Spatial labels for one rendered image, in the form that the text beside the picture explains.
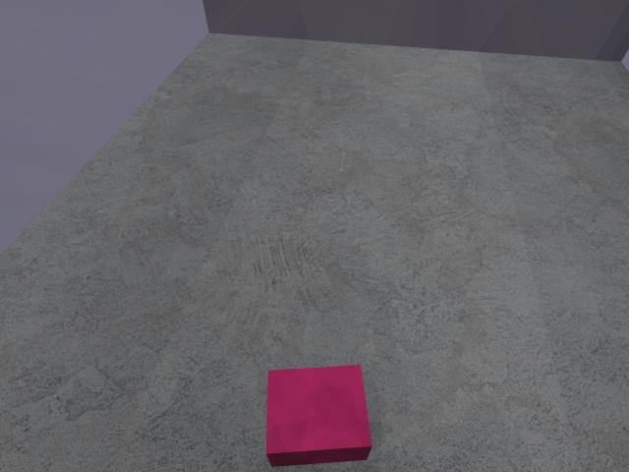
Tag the carton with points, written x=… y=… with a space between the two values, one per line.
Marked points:
x=317 y=415

